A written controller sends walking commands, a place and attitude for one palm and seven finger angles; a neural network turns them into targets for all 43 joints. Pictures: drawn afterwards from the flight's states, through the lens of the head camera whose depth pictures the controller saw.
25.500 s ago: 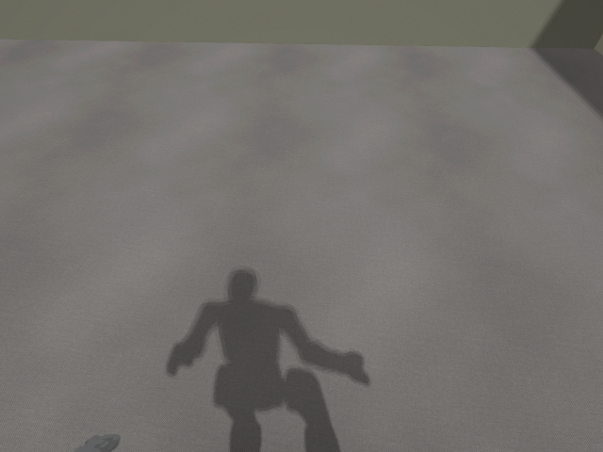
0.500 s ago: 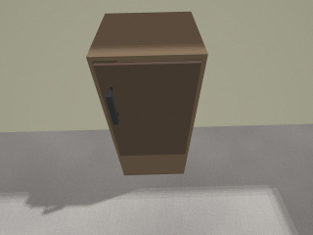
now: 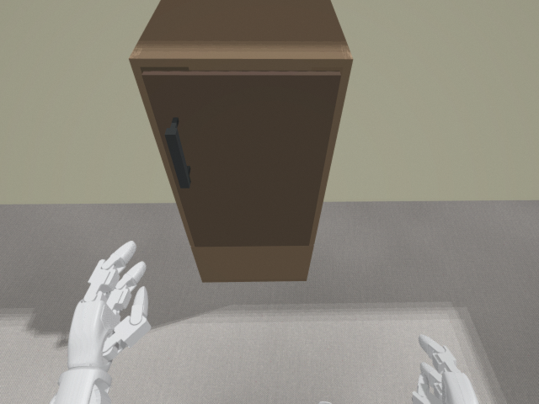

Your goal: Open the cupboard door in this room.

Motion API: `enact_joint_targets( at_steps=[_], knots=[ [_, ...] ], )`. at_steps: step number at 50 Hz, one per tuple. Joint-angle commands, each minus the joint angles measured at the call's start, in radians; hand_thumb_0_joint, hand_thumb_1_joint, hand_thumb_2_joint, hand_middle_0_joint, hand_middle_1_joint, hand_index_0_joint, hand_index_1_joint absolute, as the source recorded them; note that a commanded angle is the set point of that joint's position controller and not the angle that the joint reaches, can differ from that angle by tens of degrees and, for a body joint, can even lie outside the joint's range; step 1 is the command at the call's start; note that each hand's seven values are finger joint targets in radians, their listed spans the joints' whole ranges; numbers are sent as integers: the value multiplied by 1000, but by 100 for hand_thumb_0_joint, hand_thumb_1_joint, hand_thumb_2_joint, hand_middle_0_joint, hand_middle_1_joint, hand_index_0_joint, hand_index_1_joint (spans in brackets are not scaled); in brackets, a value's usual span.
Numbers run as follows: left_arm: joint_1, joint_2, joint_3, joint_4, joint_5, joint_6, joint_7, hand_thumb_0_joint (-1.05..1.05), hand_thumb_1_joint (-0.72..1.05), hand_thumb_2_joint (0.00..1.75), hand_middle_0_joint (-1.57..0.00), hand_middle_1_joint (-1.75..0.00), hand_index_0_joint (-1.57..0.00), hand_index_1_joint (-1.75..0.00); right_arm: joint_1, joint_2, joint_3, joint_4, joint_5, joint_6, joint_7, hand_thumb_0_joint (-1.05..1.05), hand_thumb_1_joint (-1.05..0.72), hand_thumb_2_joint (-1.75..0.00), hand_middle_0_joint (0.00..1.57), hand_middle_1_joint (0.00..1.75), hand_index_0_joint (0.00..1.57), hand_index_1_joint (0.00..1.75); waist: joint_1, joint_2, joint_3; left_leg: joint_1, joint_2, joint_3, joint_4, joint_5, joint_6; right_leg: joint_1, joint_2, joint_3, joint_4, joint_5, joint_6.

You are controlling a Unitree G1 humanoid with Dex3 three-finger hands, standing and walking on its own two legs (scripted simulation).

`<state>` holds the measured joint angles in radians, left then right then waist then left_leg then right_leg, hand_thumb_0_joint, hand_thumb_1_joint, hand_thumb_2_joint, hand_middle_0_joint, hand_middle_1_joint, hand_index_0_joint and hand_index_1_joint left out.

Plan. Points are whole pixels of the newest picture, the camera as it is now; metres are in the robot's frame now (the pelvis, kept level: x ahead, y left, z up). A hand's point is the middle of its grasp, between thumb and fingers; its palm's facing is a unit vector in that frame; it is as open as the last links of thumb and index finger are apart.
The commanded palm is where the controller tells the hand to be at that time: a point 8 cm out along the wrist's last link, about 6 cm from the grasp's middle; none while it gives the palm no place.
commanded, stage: raise the hand with hooked fingers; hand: left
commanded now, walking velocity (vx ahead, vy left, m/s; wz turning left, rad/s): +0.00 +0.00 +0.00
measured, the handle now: (180, 154) +0.61 +0.22 -0.01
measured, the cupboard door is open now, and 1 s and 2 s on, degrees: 0 0 0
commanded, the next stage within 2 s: move the hooked fingers beside the handle in 1.84 s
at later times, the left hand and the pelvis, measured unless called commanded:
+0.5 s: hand (125, 344) +0.21 +0.22 -0.02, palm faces +0.01 -1.00 -0.04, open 10.6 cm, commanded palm +0.18 +0.28 -0.01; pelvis -0.03 +0.00 -0.06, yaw +1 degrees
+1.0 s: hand (93, 320) +0.24 +0.28 -0.01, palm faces +0.06 -1.00 -0.06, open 13.5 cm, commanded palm +0.22 +0.33 +0.00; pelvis -0.02 +0.03 -0.05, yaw +0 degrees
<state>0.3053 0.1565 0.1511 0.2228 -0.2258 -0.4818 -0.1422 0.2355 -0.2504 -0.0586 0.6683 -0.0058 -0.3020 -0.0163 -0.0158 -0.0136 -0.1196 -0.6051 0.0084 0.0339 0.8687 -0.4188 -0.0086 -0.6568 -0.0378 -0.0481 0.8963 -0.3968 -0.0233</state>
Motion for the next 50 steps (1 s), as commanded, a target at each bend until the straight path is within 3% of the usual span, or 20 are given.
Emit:
enact_joint_targets(
  at_steps=[1, 2, 4, 5, 7, 9, 10, 13, 15, 20, 21, 25, 27, 29, 32, 36, 44, 49, 50],
  knots=[
    [243, 146, 149, -7, -67, -202, -239, 0, 57, 76, -22, -51, -22, -51, -126, -125, -57, -263, 15, -38, 26, 0, -90, -90, 20, 30, 20, 30, 111, -73, -141, -294, -64, 17, 155, 90, 2, 30, -3, 112, 51, 41, -11],
    [215, 157, 161, -57, -88, -165, -255, 0, 55, 75, -22, -53, -22, -53, -140, -123, -56, -306, 23, -24, 21, 0, -90, -90, 20, 30, 20, 30, 111, -89, -179, -311, -70, 21, 166, 57, 10, 39, -3, 131, 40, -19, -5],
    [121, 170, 153, -201, -112, -88, -253, 0, 50, 73, -23, -55, -23, -55, -148, -123, -49, -364, 33, -6, 5, 0, -90, -90, 20, 30, 20, 30, 94, -1, -205, -307, -66, 20, 189, 46, 21, 4, 3, 140, 38, -69, -1],
    [49, 191, 158, -285, -123, -68, -238, 0, 48, 72, -23, -57, -23, -57, -133, -122, -46, -374, 31, 1, -3, 0, -90, -90, 20, 30, 20, 30, 71, -24, -208, -327, -57, 4, 218, 37, 25, -20, 12, 157, 42, -103, 2],
    [-13, 198, 164, -392, -107, -63, -195, 0, 43, 70, -23, -60, -23, -60, -81, -109, -40, -358, 29, 14, -15, 0, -90, -90, 20, 30, 20, 30, 37, 32, -215, -311, -32, -12, 245, 34, 33, -57, 20, 154, 40, -119, 5],
    [-79, 215, 151, -532, -80, -94, -163, 0, 39, 68, -24, -63, -24, -63, -52, -108, -34, -336, 20, 16, -27, 0, -90, -90, 20, 30, 20, 30, 13, 97, -274, -261, -15, -30, 264, 89, 39, -85, 35, 119, 89, -17, -2],
    [-141, 215, 117, -577, -72, -103, -162, 0, 36, 67, -24, -64, -24, -64, -47, -115, -22, -328, 13, 16, -32, 0, -90, -90, 20, 30, 20, 30, -16, 87, -263, -262, -11, -42, 283, 99, 44, -117, 45, 106, 111, 10, -3],
    [-115, 193, 84, -495, -64, -79, -185, 0, 29, 64, -24, -69, -24, -69, -41, -118, -12, -279, 18, 10, -41, 0, -90, -90, 20, 30, 20, 30, -36, 105, -245, -274, -4, -59, 287, 76, 42, -170, 52, 70, 119, -4, -2],
    [-101, 218, 108, -390, -76, -24, -217, 0, 25, 62, -25, -72, -25, -72, -52, -128, -3, -263, 24, 12, -49, 0, -90, -90, 20, 30, 20, 30, -30, 81, -217, -312, -5, -69, 283, 47, 39, -172, 58, 64, 113, -54, -4],
    [-24, 262, 202, -318, -112, 117, -229, 0, 13, 57, -25, -80, -25, -80, -85, -117, 5, -290, 41, 22, -53, 0, -90, -90, 20, 30, 20, 30, 38, 38, -294, -316, -15, -69, 217, 41, 35, -68, 46, 61, 73, -107, 4],
    [-45, 266, 213, -347, -114, 123, -218, 0, 11, 56, -26, -81, -26, -81, -76, -114, 7, -294, 40, 25, -51, 0, -90, -90, 20, 30, 20, 30, 38, 32, -314, -310, -17, -65, 209, 50, 35, -54, 40, 59, 69, -100, 9],
    [-44, 259, 233, -329, -116, 95, -164, 0, 1, 52, -26, -87, -26, -87, -76, -105, 9, -285, 32, 21, -48, 0, -90, -90, 20, 30, 20, 30, 47, 4, -277, -296, -12, -78, 170, 59, 31, -75, 49, 20, 84, -87, 3],
    [-70, 269, 232, -318, -104, 61, -154, 0, -3, 50, -27, -90, -27, -90, -54, -114, 8, -276, 30, 19, -45, 0, -90, -90, 20, 30, 20, 30, 34, 21, -265, -299, -15, -72, 164, 29, 30, -102, 44, 18, 83, -113, 6],
    [-93, 258, 214, -293, -101, 33, -156, 0, -8, 48, -27, -93, -27, -93, -44, -125, 7, -272, 30, 16, -44, 0, -90, -90, 20, 30, 20, 30, 16, 13, -231, -306, -16, -73, 156, -12, 31, -136, 42, 16, 75, -151, 7],
    [-108, 270, 209, -269, -99, 10, -181, 0, -15, 45, -27, -98, -27, -98, -27, -142, 6, -275, 33, 15, -47, 0, -90, -90, 20, 30, 20, 30, 18, 50, -232, -277, -18, -71, 138, -16, 30, -147, 43, 6, 85, -130, 0],
    [-145, 306, 233, -290, -112, 6, -201, 0, -24, 41, -28, -103, -28, -103, -9, -157, 5, -280, 32, 18, -50, 0, -90, -90, 20, 30, 20, 30, 21, 78, -271, -228, -16, -79, 119, 27, 27, -138, 49, -14, 105, -63, -4],
    [-199, 324, 254, -234, -117, 28, -213, 0, -43, 33, -29, -115, -29, -115, 4, -165, 9, -283, 33, 42, -45, 0, -90, -90, 20, 30, 20, 30, 10, 105, -245, -195, -13, -88, 104, 66, 15, -145, 56, -30, 104, -11, -4],
    [-253, 357, 274, -230, -121, 42, -246, 0, -50, 30, -30, -120, -30, -120, 13, -171, 13, -287, 32, 49, -46, 0, -90, -90, 20, 30, 20, 30, 11, 134, -294, -145, -8, -92, 110, 151, 9, -129, 60, -34, 112, 57, -8],
    [-257, 367, 282, -205, -125, 51, -255, 0, -50, 30, -30, -120, -30, -120, 20, -173, 15, -287, 31, 52, -47, 0, -90, -90, 20, 30, 20, 30, 9, 114, -285, -148, -5, -97, 116, 174, 7, -132, 68, -38, 122, 72, -11]
  ],
)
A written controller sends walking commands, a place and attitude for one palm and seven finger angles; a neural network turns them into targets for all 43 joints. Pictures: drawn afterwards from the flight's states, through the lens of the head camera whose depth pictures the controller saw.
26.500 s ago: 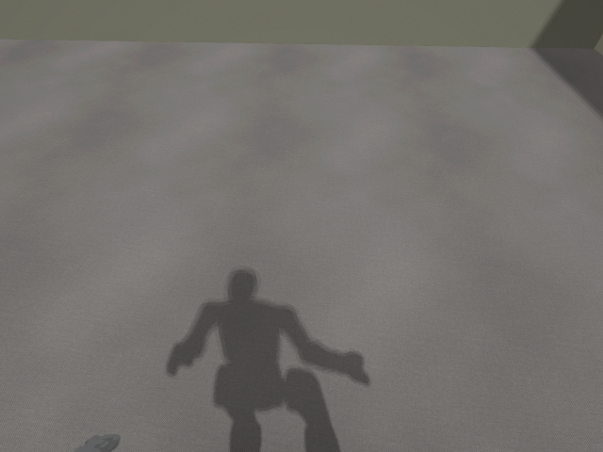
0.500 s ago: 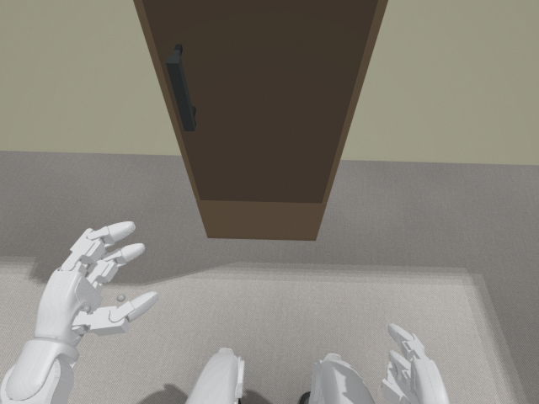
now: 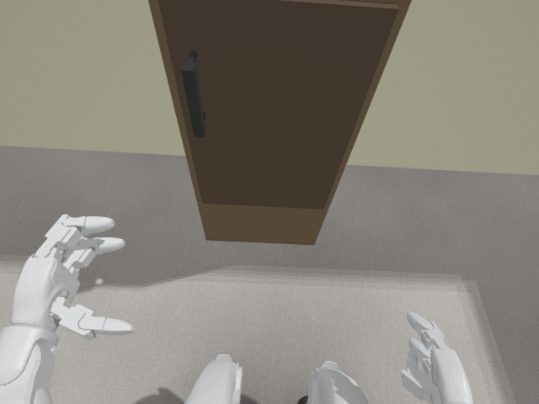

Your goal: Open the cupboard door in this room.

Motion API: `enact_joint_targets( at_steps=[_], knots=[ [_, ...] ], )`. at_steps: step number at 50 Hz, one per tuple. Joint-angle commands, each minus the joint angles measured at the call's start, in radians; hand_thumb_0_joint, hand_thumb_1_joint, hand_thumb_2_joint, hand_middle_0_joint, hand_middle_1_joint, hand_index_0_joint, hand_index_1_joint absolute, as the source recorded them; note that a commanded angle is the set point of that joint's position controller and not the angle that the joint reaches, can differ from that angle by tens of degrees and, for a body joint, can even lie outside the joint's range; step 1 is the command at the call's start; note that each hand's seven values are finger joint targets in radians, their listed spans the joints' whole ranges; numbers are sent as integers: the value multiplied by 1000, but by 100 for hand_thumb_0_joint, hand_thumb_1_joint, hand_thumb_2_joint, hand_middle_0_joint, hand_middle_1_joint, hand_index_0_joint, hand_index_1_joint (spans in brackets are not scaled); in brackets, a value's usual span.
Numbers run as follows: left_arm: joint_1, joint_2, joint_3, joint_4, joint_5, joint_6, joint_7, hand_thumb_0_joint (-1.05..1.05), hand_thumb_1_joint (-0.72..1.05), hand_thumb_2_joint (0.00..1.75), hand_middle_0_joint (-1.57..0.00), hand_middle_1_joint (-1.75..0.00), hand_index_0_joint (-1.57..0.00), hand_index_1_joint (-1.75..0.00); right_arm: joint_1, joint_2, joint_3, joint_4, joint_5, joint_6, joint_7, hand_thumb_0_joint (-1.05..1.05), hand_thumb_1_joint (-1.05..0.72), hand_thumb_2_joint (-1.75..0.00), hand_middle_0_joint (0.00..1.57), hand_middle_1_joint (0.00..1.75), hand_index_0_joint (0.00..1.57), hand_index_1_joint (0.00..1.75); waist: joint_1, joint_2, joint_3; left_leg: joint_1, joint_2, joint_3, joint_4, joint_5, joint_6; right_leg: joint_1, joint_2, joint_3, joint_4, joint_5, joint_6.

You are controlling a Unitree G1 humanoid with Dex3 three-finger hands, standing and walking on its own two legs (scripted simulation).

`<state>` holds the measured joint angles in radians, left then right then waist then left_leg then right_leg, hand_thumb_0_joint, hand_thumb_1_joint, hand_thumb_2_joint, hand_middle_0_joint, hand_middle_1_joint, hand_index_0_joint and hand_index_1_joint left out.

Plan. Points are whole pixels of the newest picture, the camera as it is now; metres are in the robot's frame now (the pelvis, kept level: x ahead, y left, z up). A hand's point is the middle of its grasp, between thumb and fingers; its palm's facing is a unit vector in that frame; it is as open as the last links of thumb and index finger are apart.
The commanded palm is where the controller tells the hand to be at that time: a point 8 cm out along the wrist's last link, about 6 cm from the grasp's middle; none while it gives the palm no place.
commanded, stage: raise the hand with hooked fingers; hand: left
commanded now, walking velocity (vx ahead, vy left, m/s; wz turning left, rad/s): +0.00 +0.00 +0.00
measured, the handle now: (196, 96) +0.62 +0.19 +0.05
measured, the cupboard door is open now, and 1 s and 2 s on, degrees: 0 0 0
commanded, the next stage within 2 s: move the hooked fingers beside the handle in 0.84 s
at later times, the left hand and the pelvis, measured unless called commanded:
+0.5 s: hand (90, 247) +0.30 +0.27 +0.05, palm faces +0.03 -1.00 -0.05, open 14.0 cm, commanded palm +0.27 +0.31 +0.06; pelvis +0.01 +0.00 +0.00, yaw -1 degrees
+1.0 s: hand (95, 252) +0.29 +0.26 +0.05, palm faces +0.05 -1.00 -0.05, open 14.0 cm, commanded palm +0.28 +0.31 +0.05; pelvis +0.00 -0.01 +0.00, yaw +0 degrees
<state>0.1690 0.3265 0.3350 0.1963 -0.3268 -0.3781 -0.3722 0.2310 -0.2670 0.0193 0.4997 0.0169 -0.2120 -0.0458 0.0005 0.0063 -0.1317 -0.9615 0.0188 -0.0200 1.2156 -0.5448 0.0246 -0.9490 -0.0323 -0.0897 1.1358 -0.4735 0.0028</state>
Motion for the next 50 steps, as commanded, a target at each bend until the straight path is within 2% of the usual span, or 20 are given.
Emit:
enact_joint_targets(
  at_steps=[1, 8, 10, 11, 13, 16, 17, 19, 20, 26, 29, 31, 36, 37, 40, 43, 47, 48, 49, 50],
  knots=[
    [-142, 197, 98, -169, -25, -49, -33, 0, -50, 30, -30, -120, -30, -120, 20, -155, -61, -117, 10, -35, -15, 0, -90, -90, 20, 30, 20, 30, -9, 100, -265, 204, -17, -38, -230, 287, -26, 157, 61, 8, -126, 144, -34],
    [-222, 250, 150, -112, -41, -33, -75, 0, -50, 30, -30, -120, -30, -120, 21, -157, -58, -109, 11, -29, -21, 0, -90, -90, 20, 30, 20, 30, -3, 100, -305, 212, -16, -34, -222, 324, -26, 184, 58, 14, -127, 178, -34],
    [-240, 267, 163, -81, -48, -28, -86, 0, -50, 30, -30, -120, -30, -120, 26, -160, -56, -106, 11, -27, -24, 0, -90, -90, 20, 30, 20, 30, -4, 79, -302, 201, -15, -34, -216, 337, -23, 195, 62, 15, -126, 191, -36],
    [-253, 272, 166, -72, -46, -26, -93, 0, -50, 30, -30, -120, -30, -120, 26, -160, -56, -104, 12, -25, -23, 0, -90, -90, 20, 30, 20, 30, -5, 100, -306, 208, -16, -29, -218, 330, -23, 184, 60, 17, -130, 185, -34],
    [-261, 286, 183, -51, -53, -27, -101, 0, -50, 30, -30, -120, -30, -120, 27, -162, -57, -100, 12, -24, -23, 0, -90, -90, 20, 30, 20, 30, -1, 72, -315, 199, -16, -29, -217, 341, -21, 208, 58, 20, -132, 201, -33],
    [-298, 316, 201, -45, -56, -29, -113, 0, -50, 30, -30, -120, -30, -120, 35, -163, -58, -95, 12, -21, -22, 0, -90, -90, 20, 30, 20, 30, -2, 107, -333, 222, -14, -25, -216, 379, -22, 209, 59, 23, -132, 227, -34],
    [-305, 324, 210, -20, -57, -27, -114, 0, -50, 30, -30, -120, -30, -120, 37, -165, -58, -94, 13, -18, -22, 0, -90, -90, 20, 30, 20, 30, -2, 95, -322, 205, -15, -22, -219, 358, -21, 212, 58, 25, -137, 212, -33],
    [-274, 286, 185, 8, -65, -24, -123, 0, -50, 30, -30, -120, -30, -120, 36, -164, -58, -99, 17, -16, -20, 0, -90, -90, 20, 30, 20, 30, -4, 75, -302, 187, -17, -18, -223, 326, -16, 214, 57, 28, -148, 191, -31],
    [-267, 285, 186, 9, -71, -27, -129, 0, -50, 30, -30, -120, -30, -120, 37, -166, -60, -102, 15, -18, -20, 0, -90, -90, 20, 30, 20, 30, -2, 60, -313, 189, -16, -20, -219, 339, -14, 221, 60, 28, -144, 201, -34],
    [-279, 322, 208, -23, -58, -41, -107, 0, -50, 30, -30, -120, -30, -120, 41, -167, -64, -108, 14, -6, -14, 0, -90, -90, 20, 30, 20, 30, 0, 84, -310, 197, -15, -17, -236, 326, -15, 221, 58, 30, -151, 185, -32],
    [-278, 310, 205, -8, -56, -51, -94, 0, -50, 30, -30, -120, -30, -120, 36, -163, -62, -109, 16, -2, -15, 0, -90, -90, 20, 30, 20, 30, -3, 88, -282, 180, -17, -15, -242, 279, -14, 211, 56, 35, -160, 145, -31],
    [-292, 323, 213, -29, -54, -64, -93, 0, -50, 30, -30, -120, -30, -120, 39, -163, -64, -106, 15, 0, -18, 0, -90, -90, 20, 30, 20, 30, -2, 92, -315, 193, -17, -11, -235, 292, -11, 223, 56, 41, -157, 160, -31],
    [-293, 303, 193, 0, -54, -65, -101, 0, -50, 30, -30, -120, -30, -120, 38, -161, -60, -101, 17, 2, -20, 0, -90, -90, 20, 30, 20, 30, -12, 76, -294, 180, -17, -10, -233, 282, -10, 219, 57, 42, -160, 162, -28],
    [-294, 303, 190, 0, -52, -64, -104, 0, -50, 30, -30, -120, -30, -120, 34, -161, -60, -102, 17, 0, -21, 0, -90, -90, 20, 30, 20, 30, -7, 104, -290, 182, -18, -9, -234, 278, -11, 217, 54, 44, -161, 159, -29],
    [-297, 302, 191, 2, -58, -61, -106, 0, -50, 30, -30, -120, -30, -120, 35, -161, -59, -104, 17, 1, -24, 0, -90, -90, 20, 30, 20, 30, -13, 60, -295, 174, -18, -12, -229, 273, -5, 226, 58, 44, -163, 156, -29],
    [-297, 295, 188, 19, -58, -58, -109, 0, -50, 30, -30, -120, -30, -120, 31, -157, -56, -102, 18, 1, -25, 0, -90, -90, 20, 30, 20, 30, -13, 57, -286, 161, -20, -5, -225, 254, -5, 231, 53, 53, -173, 145, -24],
    [-305, 302, 188, 11, -52, -61, -110, 0, -50, 30, -30, -120, -30, -120, 30, -157, -54, -103, 17, -1, -26, 0, -90, -90, 20, 30, 20, 30, -9, 78, -298, 172, -19, -9, -227, 270, -7, 232, 53, 49, -163, 160, -27],
    [-358, 292, 172, 12, -52, -61, -109, 0, -50, 30, -30, -120, -30, -120, 27, -156, -53, -97, 17, -2, -28, 0, -90, -90, 20, 30, 20, 30, -25, 74, -287, 160, -20, -5, -217, 249, -4, 215, 53, 55, -168, 146, -23],
    [-400, 328, 202, 36, -50, -61, -103, 0, -50, 30, -30, -120, -30, -120, 32, -160, -54, -85, 16, -1, -32, 0, -90, -90, 20, 30, 20, 30, -29, 50, -279, 141, -17, -6, -210, 230, -3, 211, 52, 60, -170, 123, -21],
    [-452, 335, 196, 51, -47, -66, -106, 0, -50, 30, -30, -120, -30, -120, 34, -163, -50, -77, 14, -2, -37, 0, -90, -90, 20, 30, 20, 30, -39, 46, -267, 121, -17, -8, -196, 221, -1, 200, 55, 66, -164, 111, -25]
  ],
)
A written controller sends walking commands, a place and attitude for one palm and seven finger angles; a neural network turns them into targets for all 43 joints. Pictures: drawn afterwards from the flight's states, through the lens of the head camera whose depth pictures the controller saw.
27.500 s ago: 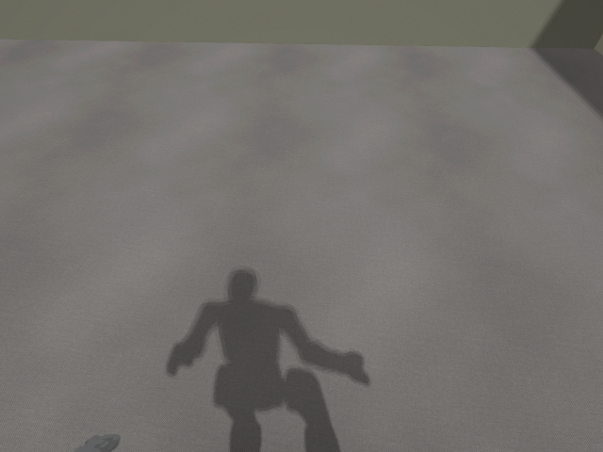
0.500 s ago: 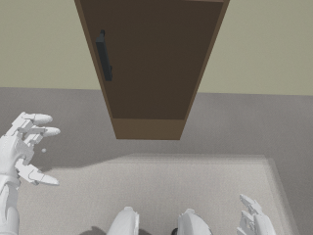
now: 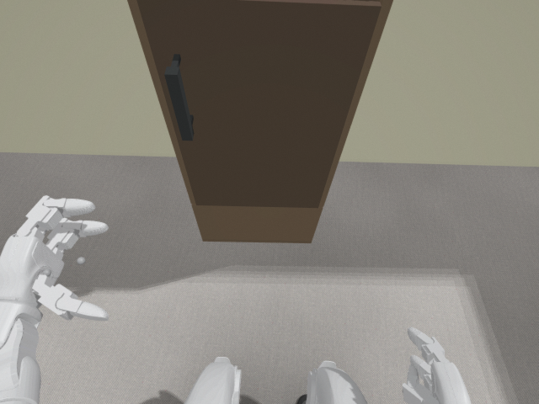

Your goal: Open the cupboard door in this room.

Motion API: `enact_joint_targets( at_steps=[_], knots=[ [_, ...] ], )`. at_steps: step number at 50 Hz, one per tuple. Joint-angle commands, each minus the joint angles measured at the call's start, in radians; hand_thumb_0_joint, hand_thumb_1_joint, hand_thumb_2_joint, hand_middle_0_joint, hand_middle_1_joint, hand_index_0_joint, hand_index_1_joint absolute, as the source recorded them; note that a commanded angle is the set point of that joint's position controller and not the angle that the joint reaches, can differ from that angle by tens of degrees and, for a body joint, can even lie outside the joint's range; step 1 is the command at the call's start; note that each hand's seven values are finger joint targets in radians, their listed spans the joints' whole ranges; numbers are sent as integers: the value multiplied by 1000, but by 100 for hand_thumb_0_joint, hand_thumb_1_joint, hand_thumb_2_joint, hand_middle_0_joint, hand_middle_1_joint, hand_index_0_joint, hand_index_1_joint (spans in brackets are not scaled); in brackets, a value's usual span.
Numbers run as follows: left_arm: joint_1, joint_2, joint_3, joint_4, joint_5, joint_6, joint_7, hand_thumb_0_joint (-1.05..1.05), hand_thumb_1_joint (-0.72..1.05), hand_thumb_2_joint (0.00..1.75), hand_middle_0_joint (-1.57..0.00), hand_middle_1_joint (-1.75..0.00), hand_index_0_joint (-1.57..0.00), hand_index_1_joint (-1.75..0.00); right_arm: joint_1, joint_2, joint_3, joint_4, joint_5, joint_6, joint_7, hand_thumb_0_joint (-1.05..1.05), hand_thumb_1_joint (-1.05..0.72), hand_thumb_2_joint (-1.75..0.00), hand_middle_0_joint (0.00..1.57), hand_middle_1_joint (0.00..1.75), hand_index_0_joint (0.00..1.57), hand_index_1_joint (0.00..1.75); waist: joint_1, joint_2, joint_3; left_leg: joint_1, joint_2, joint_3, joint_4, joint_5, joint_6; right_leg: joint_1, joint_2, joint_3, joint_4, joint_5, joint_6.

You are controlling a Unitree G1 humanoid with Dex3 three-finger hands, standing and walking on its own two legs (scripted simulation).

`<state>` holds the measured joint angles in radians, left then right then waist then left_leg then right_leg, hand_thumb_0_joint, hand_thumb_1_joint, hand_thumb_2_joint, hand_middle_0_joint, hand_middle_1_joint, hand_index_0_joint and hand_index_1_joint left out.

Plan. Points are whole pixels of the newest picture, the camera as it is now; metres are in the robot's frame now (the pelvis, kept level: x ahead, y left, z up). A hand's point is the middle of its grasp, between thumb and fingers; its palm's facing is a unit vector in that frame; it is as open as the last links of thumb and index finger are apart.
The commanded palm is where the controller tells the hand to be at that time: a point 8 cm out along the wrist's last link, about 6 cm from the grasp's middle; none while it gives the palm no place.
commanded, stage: move the hooked fingers beside the handle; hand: left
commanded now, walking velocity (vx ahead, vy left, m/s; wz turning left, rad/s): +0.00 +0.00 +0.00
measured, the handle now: (182, 99) +0.62 +0.21 +0.04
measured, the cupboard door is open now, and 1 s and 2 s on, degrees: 0 0 0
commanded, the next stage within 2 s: none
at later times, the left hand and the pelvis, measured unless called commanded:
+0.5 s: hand (104, 203) +0.38 +0.28 +0.04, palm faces +0.05 -1.00 -0.02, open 14.0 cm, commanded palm +0.36 +0.32 +0.04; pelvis +0.00 +0.01 -0.01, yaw -1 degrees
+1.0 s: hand (129, 160) +0.46 +0.26 +0.04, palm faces +0.05 -1.00 -0.02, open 14.0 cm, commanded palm +0.45 +0.30 +0.04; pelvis +0.00 +0.01 -0.01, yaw -2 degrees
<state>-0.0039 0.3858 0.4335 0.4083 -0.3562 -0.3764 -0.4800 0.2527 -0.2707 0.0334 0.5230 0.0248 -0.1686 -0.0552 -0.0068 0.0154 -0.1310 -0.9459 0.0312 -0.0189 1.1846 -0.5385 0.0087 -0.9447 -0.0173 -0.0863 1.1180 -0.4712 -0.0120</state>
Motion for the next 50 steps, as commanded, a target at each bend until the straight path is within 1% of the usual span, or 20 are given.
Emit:
enact_joint_targets(
  at_steps=[1, 4, 6, 10, 12, 14, 16, 18, 20, 23, 26, 28, 30, 33, 36, 38, 39, 42, 46, 50],
  knots=[
    [-308, 276, 99, -139, -13, -69, -2, 0, -50, 30, -30, -120, -30, -120, 12, -159, -64, -94, 8, -45, -30, 0, -90, -90, 20, 30, 20, 30, -30, 57, -274, 113, -28, -8, -169, 200, 13, 186, 38, 65, -149, 94, -9],
    [-347, 275, 80, -99, -2, -62, -16, 0, -50, 30, -30, -120, -30, -120, 16, -159, -62, -88, 9, -46, -33, 0, -90, -90, 20, 30, 20, 30, -26, 92, -300, 127, -29, -5, -168, 228, 14, 195, 34, 67, -143, 129, -13],
    [-394, 307, 99, -57, 5, -52, -23, 0, -50, 30, -30, -120, -30, -120, 26, -165, -63, -77, 8, -41, -35, 0, -90, -90, 20, 30, 20, 30, -29, 57, -328, 119, -25, -6, -157, 243, 15, 204, 36, 69, -134, 148, -11],
    [-464, 339, 112, 3, 14, -42, -28, 0, -50, 30, -30, -120, -30, -120, 34, -168, -62, -74, 8, -30, -33, 0, -90, -90, 20, 30, 20, 30, -28, 70, -340, 106, -24, -4, -151, 255, 15, 205, 36, 73, -128, 159, -13],
    [-491, 339, 108, 4, 22, -45, -23, 0, -50, 30, -30, -120, -30, -120, 39, -166, -62, -72, 7, -26, -27, 0, -90, -90, 20, 30, 20, 30, -19, 115, -374, 138, -23, -6, -162, 278, 10, 205, 34, 66, -120, 181, -15],
    [-469, 342, 119, 25, 26, -41, -10, 0, -50, 30, -30, -120, -30, -120, 50, -167, -67, -74, 7, -18, -22, 0, -90, -90, 20, 30, 20, 30, -18, 84, -375, 149, -20, -9, -171, 296, 9, 202, 36, 58, -122, 195, -12],
    [-513, 327, 99, 48, 33, -39, -4, 0, -50, 30, -30, -120, -30, -120, 58, -168, -65, -67, 6, -10, -17, 0, -90, -90, 20, 30, 20, 30, -30, 93, -368, 140, -19, -5, -165, 303, 10, 189, 38, 58, -119, 207, -11],
    [-532, 368, 135, 92, 44, -39, 10, 0, -50, 30, -30, -120, -30, -120, 72, -175, -69, -59, 4, 2, -15, 0, -90, -90, 20, 30, 20, 30, -30, 57, -366, 119, -16, -8, -166, 291, 10, 191, 37, 56, -117, 197, -9],
    [-605, 347, 102, 105, 55, -48, 18, 0, -50, 30, -30, -120, -30, -120, 76, -175, -68, -54, 4, 7, -15, 0, -90, -90, 20, 30, 20, 30, -45, 81, -349, 123, -15, -11, -167, 272, 11, 154, 39, 53, -115, 172, -12],
    [-693, 361, 95, 125, 77, -68, 30, 0, -50, 30, -30, -120, -30, -120, 96, -181, -73, -36, 0, 18, -15, 0, -90, -90, 20, 30, 20, 30, -57, 86, -385, 152, -11, -19, -169, 280, 9, 136, 39, 49, -111, 172, -11],
    [-726, 363, 86, 119, 92, -84, 39, 0, -50, 30, -30, -120, -30, -120, 118, -181, -77, -25, -4, 29, -10, 0, -90, -90, 20, 30, 20, 30, -50, 141, -449, 234, -6, -31, -171, 370, -3, 120, 41, 41, -100, 212, -16],
    [-737, 337, 66, 156, 97, -79, 50, 0, -50, 30, -30, -120, -30, -120, 124, -180, -78, -13, -5, 39, -5, 0, -90, -90, 20, 30, 20, 30, -60, 125, -424, 238, -3, -35, -173, 376, -5, 100, 41, 36, -107, 209, -13],
    [-733, 376, 103, 210, 101, -73, 64, 0, -50, 30, -30, -120, -30, -120, 138, -186, -77, -9, -7, 52, -4, 0, -90, -90, 20, 30, 20, 30, -59, 71, -414, 194, -4, -33, -168, 371, 1, 127, 44, 36, -105, 223, -14],
    [-793, 391, 106, 260, 125, -73, 80, 0, -50, 30, -30, -120, -30, -120, 142, -183, -74, -4, -8, 72, 0, 0, -90, -90, 20, 30, 20, 30, -67, 81, -392, 166, -4, -26, -171, 344, 4, 122, 40, 39, -107, 216, -10],
    [-847, 427, 126, 275, 143, -95, 93, 0, -50, 30, -30, -120, -30, -120, 159, -185, -75, 0, -14, 88, 3, 0, -90, -90, 20, 30, 20, 30, -66, 95, -432, 189, -2, -29, -162, 371, 2, 120, 44, 41, -99, 228, -12],
    [-901, 385, 83, 302, 148, -106, 92, 0, -50, 30, -30, -120, -30, -120, 160, -180, -72, 8, -16, 94, 6, 0, -90, -90, 20, 30, 20, 30, -87, 118, -424, 197, -2, -28, -154, 363, 3, 88, 43, 41, -101, 219, -9],
    [-921, 420, 107, 320, 151, -113, 93, 0, -50, 30, -30, -120, -30, -120, 165, -186, -73, 16, -18, 100, 6, 0, -90, -90, 20, 30, 20, 30, -87, 107, -419, 190, 0, -32, -153, 357, 2, 91, 43, 41, -100, 216, -10],
    [-983, 419, 88, 392, 165, -116, 87, 0, -50, 30, -30, -120, -30, -120, 177, -190, -71, 25, -20, 116, 6, 0, -90, -90, 20, 30, 20, 30, -107, 107, -414, 184, 1, -36, -143, 344, 5, 61, 44, 42, -97, 205, -9],
    [-1049, 468, 109, 419, 179, -123, 84, 0, -50, 30, -30, -120, -30, -120, 197, -195, -69, 32, -26, 136, 8, 0, -90, -90, 20, 30, 20, 30, -109, 128, -476, 205, 2, -44, -126, 406, 4, 67, 44, 42, -82, 245, -9],
    [-1121, 483, 102, 469, 190, -119, 84, 0, -50, 30, -30, -120, -30, -120, 202, -195, -61, 33, -28, 154, 10, 0, -90, -90, 20, 30, 20, 30, -132, 139, -446, 166, 1, -41, -112, 372, 12, 46, 46, 45, -81, 233, -8]
  ],
)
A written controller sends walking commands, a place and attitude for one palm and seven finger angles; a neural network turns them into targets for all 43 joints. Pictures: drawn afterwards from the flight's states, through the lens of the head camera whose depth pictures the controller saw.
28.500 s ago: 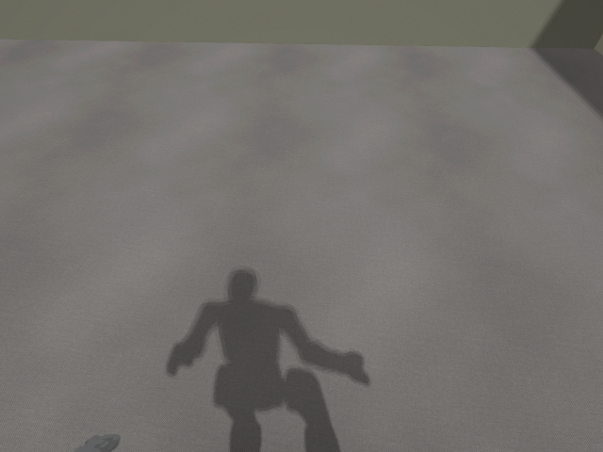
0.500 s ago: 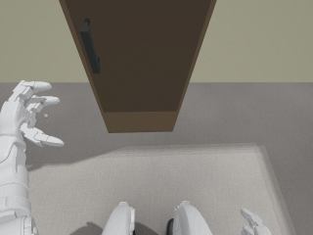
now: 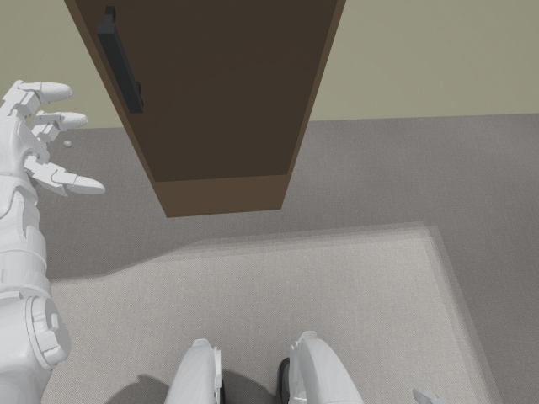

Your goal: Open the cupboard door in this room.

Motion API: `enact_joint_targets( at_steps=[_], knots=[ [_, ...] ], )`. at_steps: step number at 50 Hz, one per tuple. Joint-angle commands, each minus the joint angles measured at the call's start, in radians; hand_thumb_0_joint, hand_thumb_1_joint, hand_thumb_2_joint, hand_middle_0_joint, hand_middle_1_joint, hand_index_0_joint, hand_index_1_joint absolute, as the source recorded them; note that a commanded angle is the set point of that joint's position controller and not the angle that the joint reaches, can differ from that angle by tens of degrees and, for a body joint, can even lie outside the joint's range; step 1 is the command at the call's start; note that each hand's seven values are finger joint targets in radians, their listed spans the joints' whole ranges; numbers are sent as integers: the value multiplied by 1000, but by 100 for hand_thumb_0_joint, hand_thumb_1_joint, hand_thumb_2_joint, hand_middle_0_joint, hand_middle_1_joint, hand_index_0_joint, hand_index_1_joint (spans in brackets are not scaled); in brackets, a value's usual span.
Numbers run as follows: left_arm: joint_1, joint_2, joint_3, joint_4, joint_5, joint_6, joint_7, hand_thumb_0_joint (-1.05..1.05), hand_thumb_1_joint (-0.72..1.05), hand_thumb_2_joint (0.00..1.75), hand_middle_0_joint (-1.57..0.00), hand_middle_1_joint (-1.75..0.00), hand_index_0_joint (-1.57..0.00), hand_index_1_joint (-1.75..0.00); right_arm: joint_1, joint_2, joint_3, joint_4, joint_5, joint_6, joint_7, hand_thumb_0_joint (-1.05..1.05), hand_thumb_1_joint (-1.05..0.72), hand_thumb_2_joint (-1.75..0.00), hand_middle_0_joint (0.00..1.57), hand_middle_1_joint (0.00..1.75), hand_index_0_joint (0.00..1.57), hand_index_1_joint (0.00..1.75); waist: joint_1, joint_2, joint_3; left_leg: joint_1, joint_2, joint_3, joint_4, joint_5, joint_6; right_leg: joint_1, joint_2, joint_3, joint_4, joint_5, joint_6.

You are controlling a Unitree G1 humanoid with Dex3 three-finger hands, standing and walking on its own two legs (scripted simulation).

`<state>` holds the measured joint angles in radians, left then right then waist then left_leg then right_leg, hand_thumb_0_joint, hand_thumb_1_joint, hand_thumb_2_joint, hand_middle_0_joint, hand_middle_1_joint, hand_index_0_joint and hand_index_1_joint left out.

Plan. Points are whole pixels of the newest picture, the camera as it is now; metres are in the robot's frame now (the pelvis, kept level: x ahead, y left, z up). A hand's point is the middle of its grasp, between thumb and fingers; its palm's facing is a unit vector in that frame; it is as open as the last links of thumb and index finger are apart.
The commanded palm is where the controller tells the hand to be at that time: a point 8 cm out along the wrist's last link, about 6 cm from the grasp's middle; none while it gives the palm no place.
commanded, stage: move the hooked fingers beside the handle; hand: left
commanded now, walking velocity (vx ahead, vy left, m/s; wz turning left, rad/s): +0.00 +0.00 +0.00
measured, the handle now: (124, 64) +0.61 +0.22 +0.05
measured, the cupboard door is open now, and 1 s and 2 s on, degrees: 0 0 0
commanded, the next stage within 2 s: slide the fingers in behind the handle in 1.34 s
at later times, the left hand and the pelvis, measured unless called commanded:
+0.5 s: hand (89, 94) +0.55 +0.26 +0.05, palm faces +0.08 -1.00 -0.03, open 14.0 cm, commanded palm +0.54 +0.29 +0.05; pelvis -0.01 +0.00 -0.02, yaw -1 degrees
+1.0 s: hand (83, 93) +0.56 +0.27 +0.05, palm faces +0.08 -1.00 -0.02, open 14.0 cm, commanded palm +0.55 +0.28 +0.04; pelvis +0.00 +0.01 -0.01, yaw -2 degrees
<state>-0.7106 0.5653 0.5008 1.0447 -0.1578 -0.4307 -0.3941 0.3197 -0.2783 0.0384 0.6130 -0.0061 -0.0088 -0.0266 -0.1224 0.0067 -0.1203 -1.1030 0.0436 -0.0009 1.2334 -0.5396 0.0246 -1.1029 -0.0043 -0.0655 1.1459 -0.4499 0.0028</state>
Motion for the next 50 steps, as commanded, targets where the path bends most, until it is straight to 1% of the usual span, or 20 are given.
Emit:
enact_joint_targets(
  at_steps=[1, 10, 12, 14, 16, 18, 19, 22, 26, 27, 28, 32, 34, 35, 37, 40, 43, 46, 48, 50],
  knots=[
    [-425, 325, 43, -157, 0, -64, 1, 0, -50, 30, -30, -120, -30, -120, 141, -193, -66, -54, 2, -1, -19, 0, -90, -90, 20, 30, 20, 30, -16, 145, -477, 326, -11, -62, -158, 377, -5, 204, 33, 25, -106, 212, -22],
    [-561, 377, 35, -72, 35, -45, 19, 0, -50, 30, -30, -120, -30, -120, 175, -201, -51, -46, -8, 27, -15, 0, -90, -90, 20, 30, 20, 30, -62, 175, -502, 293, -8, -70, -122, 375, 4, 164, 36, 28, -93, 210, -18],
    [-604, 431, 55, -29, 50, -30, 25, 0, -50, 30, -30, -120, -30, -120, 181, -210, -43, -46, -9, 34, -17, 0, -90, -90, 20, 30, 20, 30, -75, 147, -484, 238, -8, -70, -116, 333, 9, 168, 36, 30, -95, 188, -13],
    [-645, 451, 50, -12, 66, -18, 29, 0, -50, 30, -30, -120, -30, -120, 188, -210, -38, -47, -11, 38, -17, 0, -90, -90, 20, 30, 20, 30, -87, 174, -482, 216, -9, -67, -105, 319, 12, 157, 36, 33, -93, 181, -13],
    [-685, 488, 63, -37, 78, -27, 32, 0, -50, 30, -30, -120, -30, -120, 202, -214, -36, -48, -17, 42, -15, 0, -90, -90, 20, 30, 20, 30, -85, 214, -548, 258, -6, -76, -95, 363, 8, 150, 39, 30, -78, 200, -17],
    [-713, 490, 54, -18, 87, -21, 34, 0, -50, 30, -30, -120, -30, -120, 209, -214, -33, -44, -19, 47, -11, 0, -90, -90, 20, 30, 20, 30, -100, 236, -547, 260, -2, -78, -83, 381, 7, 125, 40, 27, -74, 206, -16],
    [-720, 501, 58, 6, 90, -11, 36, 0, -50, 30, -30, -120, -30, -120, 215, -218, -30, -42, -19, 50, -12, 0, -90, -90, 20, 30, 20, 30, -110, 202, -535, 237, -1, -81, -77, 373, 11, 127, 41, 26, -73, 206, -14],
    [-760, 527, 58, 13, 106, 6, 36, 0, -50, 30, -30, -120, -30, -120, 234, -222, -25, -44, -23, 59, -9, 0, -90, -90, 20, 30, 20, 30, -115, 261, -568, 258, 1, -86, -68, 414, 8, 107, 41, 22, -63, 227, -16],
    [-782, 554, 72, 32, 123, 25, 41, 0, -50, 30, -30, -120, -30, -120, 260, -224, -21, -44, -27, 75, 0, 0, -90, -90, 20, 30, 20, 30, -123, 265, -588, 277, 8, -97, -56, 458, 4, 88, 47, 12, -54, 245, -17],
    [-807, 565, 69, 46, 127, 35, 43, 0, -50, 30, -30, -120, -30, -120, 260, -224, -17, -43, -27, 77, -1, 0, -90, -90, 20, 30, 20, 30, -139, 244, -567, 238, 9, -91, -49, 435, 12, 93, 48, 17, -58, 243, -13],
    [-801, 591, 83, 55, 133, 40, 44, 0, -50, 30, -30, -120, -30, -120, 264, -223, -13, -48, -28, 80, -1, 0, -90, -90, 20, 30, 20, 30, -131, 235, -559, 201, 6, -85, -48, 410, 15, 120, 48, 21, -60, 237, -12],
    [-719, 621, 115, 5, 134, 43, 32, 0, -50, 30, -30, -120, -30, -120, 273, -221, -14, -66, -28, 96, 7, 0, -90, -90, 20, 30, 20, 30, -99, 271, -618, 248, 11, -82, -54, 486, 9, 154, 50, 17, -50, 298, -16],
    [-726, 574, 82, 9, 126, 52, 26, 0, -50, 30, -30, -120, -30, -120, 270, -218, -15, -64, -24, 101, 11, 0, -90, -90, 20, 30, 20, 30, -118, 249, -579, 232, 13, -83, -60, 448, 13, 136, 52, 15, -62, 270, -12],
    [-733, 569, 85, -3, 120, 48, 23, 0, -50, 30, -30, -120, -30, -120, 274, -218, -17, -63, -25, 101, 11, 0, -90, -90, 20, 30, 20, 30, -118, 256, -576, 256, 15, -91, -64, 454, 12, 119, 53, 11, -62, 264, -16],
    [-752, 583, 105, -71, 108, 34, 22, 0, -50, 30, -30, -120, -30, -120, 280, -223, -25, -56, -27, 102, 11, 0, -90, -90, 20, 30, 20, 30, -108, 299, -639, 328, 17, -99, -67, 504, 2, 108, 54, 7, -62, 273, -17],
    [-745, 537, 92, -80, 97, 25, 26, 0, -50, 30, -30, -120, -30, -120, 284, -217, -30, -41, -29, 101, 18, 0, -90, -90, 20, 30, 20, 30, -115, 296, -616, 366, 21, -109, -72, 528, -2, 81, 57, 1, -69, 270, -19],
    [-737, 530, 80, -48, 105, 34, 34, 0, -50, 30, -30, -120, -30, -120, 280, -216, -27, -33, -29, 103, 17, 0, -90, -90, 20, 30, 20, 30, -118, 282, -562, 334, 19, -105, -84, 479, -1, 83, 56, 0, -81, 240, -18],
    [-741, 500, 63, -80, 111, 22, 45, 0, -50, 30, -30, -120, -30, -120, 282, -214, -32, -26, -33, 103, 18, 0, -90, -90, 20, 30, 20, 30, -114, 333, -585, 424, 24, -122, -91, 544, -17, 34, 55, -12, -79, 240, -24],
    [-717, 451, 33, -34, 104, 27, 49, 0, -50, 30, -30, -120, -30, -120, 272, -211, -29, -28, -32, 103, 20, 0, -90, -90, 20, 30, 20, 30, -124, 302, -527, 393, 22, -120, -96, 510, -15, 24, 56, -14, -87, 223, -23],
    [-733, 444, 28, -14, 106, 27, 53, 0, -50, 30, -30, -120, -30, -120, 271, -212, -27, -30, -32, 103, 17, 0, -90, -90, 20, 30, 20, 30, -132, 288, -499, 375, 20, -121, -96, 495, -12, 12, 54, -15, -83, 219, -25]
  ],
)
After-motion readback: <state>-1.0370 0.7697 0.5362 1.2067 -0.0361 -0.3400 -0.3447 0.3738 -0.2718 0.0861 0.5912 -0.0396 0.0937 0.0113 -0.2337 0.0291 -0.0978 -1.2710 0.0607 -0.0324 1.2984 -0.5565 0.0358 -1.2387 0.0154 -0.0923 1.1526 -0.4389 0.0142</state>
